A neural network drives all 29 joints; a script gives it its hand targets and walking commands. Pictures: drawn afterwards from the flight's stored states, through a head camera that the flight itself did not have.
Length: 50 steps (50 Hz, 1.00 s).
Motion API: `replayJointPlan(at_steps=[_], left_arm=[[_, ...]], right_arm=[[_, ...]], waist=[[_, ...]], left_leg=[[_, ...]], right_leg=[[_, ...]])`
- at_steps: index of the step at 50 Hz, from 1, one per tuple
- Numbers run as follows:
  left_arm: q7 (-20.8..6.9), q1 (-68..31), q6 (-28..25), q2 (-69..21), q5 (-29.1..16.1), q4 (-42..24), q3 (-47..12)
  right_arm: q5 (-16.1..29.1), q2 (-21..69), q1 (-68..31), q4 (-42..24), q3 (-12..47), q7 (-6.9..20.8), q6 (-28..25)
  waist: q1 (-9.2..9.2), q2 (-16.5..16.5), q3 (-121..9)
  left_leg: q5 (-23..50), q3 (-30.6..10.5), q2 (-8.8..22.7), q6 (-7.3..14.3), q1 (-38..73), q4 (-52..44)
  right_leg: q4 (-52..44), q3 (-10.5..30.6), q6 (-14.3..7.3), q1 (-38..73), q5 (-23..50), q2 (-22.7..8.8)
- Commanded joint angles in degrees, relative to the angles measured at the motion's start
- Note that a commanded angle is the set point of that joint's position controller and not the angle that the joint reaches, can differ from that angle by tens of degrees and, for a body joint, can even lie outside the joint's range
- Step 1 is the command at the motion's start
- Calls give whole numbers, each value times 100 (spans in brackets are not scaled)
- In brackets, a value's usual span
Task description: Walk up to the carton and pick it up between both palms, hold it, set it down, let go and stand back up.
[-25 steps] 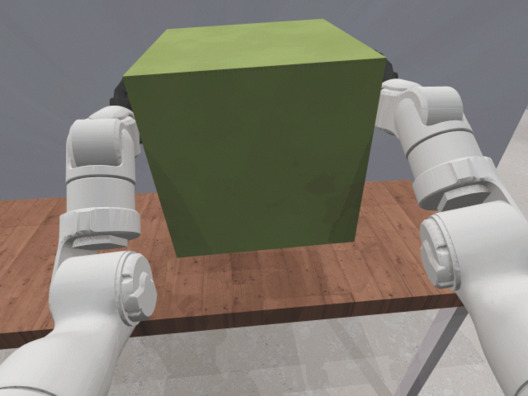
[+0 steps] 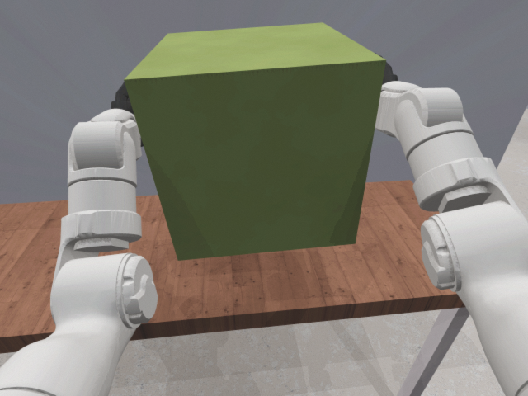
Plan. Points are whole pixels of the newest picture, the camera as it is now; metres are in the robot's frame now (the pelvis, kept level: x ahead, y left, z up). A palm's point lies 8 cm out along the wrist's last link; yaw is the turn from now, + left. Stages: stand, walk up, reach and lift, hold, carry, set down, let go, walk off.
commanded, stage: hold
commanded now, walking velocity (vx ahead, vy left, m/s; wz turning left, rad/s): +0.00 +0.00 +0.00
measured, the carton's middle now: (256, 132) +0.41 +0.01 +0.28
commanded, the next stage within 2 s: set down in 0.46 s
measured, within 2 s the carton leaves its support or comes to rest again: neither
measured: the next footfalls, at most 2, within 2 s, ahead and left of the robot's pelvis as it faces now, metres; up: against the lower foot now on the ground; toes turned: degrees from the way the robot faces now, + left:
none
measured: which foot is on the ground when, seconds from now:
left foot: down 0.00-1.00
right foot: down 0.00-1.00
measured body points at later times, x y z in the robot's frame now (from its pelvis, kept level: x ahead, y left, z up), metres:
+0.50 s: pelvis +0.00 +0.00 +0.00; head -0.10 +0.01 +0.44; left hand +0.38 +0.19 +0.31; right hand +0.38 -0.16 +0.34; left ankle +0.04 +0.14 -0.75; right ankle -0.02 -0.13 -0.75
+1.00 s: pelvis +0.00 -0.01 +0.00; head -0.08 +0.03 +0.44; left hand +0.39 +0.23 +0.28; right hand +0.42 -0.13 +0.31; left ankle +0.04 +0.14 -0.75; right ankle -0.02 -0.13 -0.75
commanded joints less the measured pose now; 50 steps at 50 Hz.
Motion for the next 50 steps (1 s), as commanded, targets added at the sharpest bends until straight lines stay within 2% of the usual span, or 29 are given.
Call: replayJointPlan(at_steps=[1,3,6,13,18,20,21,23,24,26,28,29,30,31,32,34,36,38,39,41,44,45,47,49,50], left_arm=[[-894,-4803,-551,-2730,-1265,-1266,-1577],[-920,-4699,-531,-2681,-1235,-1180,-1517],[-905,-4731,-532,-2661,-1177,-1086,-1428],[-916,-4854,-561,-2706,-1246,-1120,-1527],[-884,-4794,-556,-2815,-1315,-1268,-1654],[-885,-4772,-521,-2714,-1166,-1104,-1464],[-902,-4781,-509,-2743,-1178,-1096,-1506],[-897,-4872,-525,-2774,-1223,-1152,-1594],[-917,-4956,-648,-2719,-1399,-1478,-1591],[-910,-5070,-722,-2764,-1472,-1625,-1688],[-912,-5178,-753,-2491,-1247,-1252,-1323],[-956,-5335,-811,-2432,-1166,-1022,-1180],[-973,-5534,-917,-2391,-1060,-1060,-1057],[-1003,-5542,-999,-2361,-946,-860,-980],[-1034,-5349,-1104,-2422,-827,-625,-911],[-1124,-5004,-1267,-2355,-559,-106,-681],[-1158,-4646,-1402,-2393,-362,218,-578],[-1141,-4364,-1508,-2445,-223,207,-600],[-1156,-4190,-1506,-2440,-167,315,-621],[-1186,-4091,-1558,-2448,-115,436,-630],[-1141,-4097,-1703,-2596,-212,8,-944],[-1083,-4240,-1770,-2708,-335,-225,-1155],[-978,-4540,-1879,-2916,-559,-782,-1643],[-809,-4558,-1990,-3202,-713,-1257,-2035],[-741,-4518,-2015,-3240,-746,-1305,-2136]], right_arm=[[1138,3329,-4335,-1940,443,889,-155],[1124,3327,-4259,-1903,425,869,-134],[1106,3361,-4342,-1839,450,895,-119],[1088,3341,-4286,-1723,355,878,-133],[1158,3266,-4297,-1935,391,867,-149],[1104,3244,-4206,-1678,359,883,-83],[1086,3212,-4196,-1660,341,899,-88],[1067,3223,-4211,-1609,320,917,-112],[1045,3888,-4440,-2098,345,853,-211],[1034,3786,-4666,-2263,302,792,-288],[858,3739,-4669,-1978,155,745,-320],[683,3647,-4734,-1634,-41,756,-384],[538,3708,-4833,-1480,-66,823,-534],[404,3597,-4761,-1029,-261,876,-616],[275,3588,-4740,-894,-305,926,-786],[-56,3457,-4679,-652,-550,1005,-1121],[-252,3187,-4567,-473,-709,1061,-1421],[-408,3005,-4298,-154,-750,1103,-1618],[-486,2859,-4211,-22,-824,1112,-1684],[-686,2736,-4153,153,-999,1141,-1851],[-790,2777,-4073,-9,-955,1167,-2112],[-824,2787,-4079,-73,-983,1148,-2200],[-731,2870,-4216,-457,-838,1120,-2386],[-607,3070,-4325,-855,-524,1121,-2575],[-590,3091,-4259,-865,-425,1127,-2591]], waist=[[-42,71,-1836],[-47,-22,-1670],[34,54,-1654],[-63,155,-1689],[-85,251,-1964],[-18,231,-1604],[-83,222,-1619],[-62,305,-1648],[-3,-69,-1755],[-122,-49,-2012],[-30,-7,-1526],[-104,28,-1278],[7,9,-1352],[-56,23,-1146],[25,60,-1177],[77,-49,-1109],[141,-2,-1079],[108,69,-1010],[31,135,-848],[-60,149,-559],[-129,137,-844],[-253,234,-984],[-363,453,-1461],[-288,669,-2082],[-309,648,-1972]], left_leg=[[1221,99,-436,-128,998,-46],[1151,133,-422,-105,985,-85],[1037,144,-446,-82,976,-89],[1002,124,-438,-135,923,-92],[1281,109,-428,-172,1088,-19],[1022,115,-429,-122,983,-108],[965,116,-426,-128,973,-103],[947,90,-399,-172,906,-124],[1261,53,-552,104,1068,-123],[1609,37,-549,46,1297,-3],[1231,121,-569,106,1220,-99],[889,133,-560,103,1096,-149],[803,179,-532,127,1113,-207],[531,180,-505,135,1036,-283],[532,219,-472,113,1091,-318],[348,253,-442,142,1077,-434],[403,289,-432,130,1102,-460],[556,318,-417,93,1178,-459],[593,296,-391,64,1203,-479],[341,305,-382,51,1151,-561],[738,304,-376,-17,1377,-473],[930,284,-371,-65,1536,-407],[1578,201,-348,-196,1992,-205],[2319,152,-331,-315,2438,78],[2337,127,-344,-309,2452,117]], right_leg=[[-110,101,103,196,1341,303],[-146,110,114,158,1309,292],[-141,97,108,63,1144,286],[-114,101,78,74,1179,269],[-101,109,87,155,1396,281],[-138,102,98,62,1076,281],[-133,113,73,57,1070,290],[-135,123,62,45,970,280],[-79,4,218,366,1265,374],[-41,-41,250,405,1612,381],[-89,-62,263,177,1264,346],[-135,-95,263,-10,902,308],[-97,-122,232,4,790,292],[-131,-126,226,-106,508,249],[-116,-174,176,-80,450,228],[-177,-230,164,-76,195,207],[-174,-248,118,45,189,211],[-175,-341,120,76,264,231],[-197,-381,96,52,269,241],[-281,-408,79,23,47,199],[-285,-481,92,78,314,202],[-269,-513,90,81,441,192],[-183,-564,92,89,881,217],[-107,-602,81,43,1231,234],[-135,-599,74,-7,1200,210]])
